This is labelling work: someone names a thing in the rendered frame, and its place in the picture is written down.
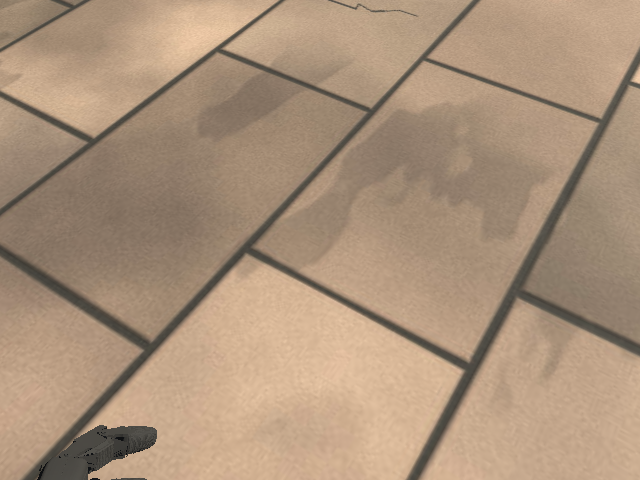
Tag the left robot hand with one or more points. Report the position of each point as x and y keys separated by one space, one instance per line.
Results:
x=96 y=448

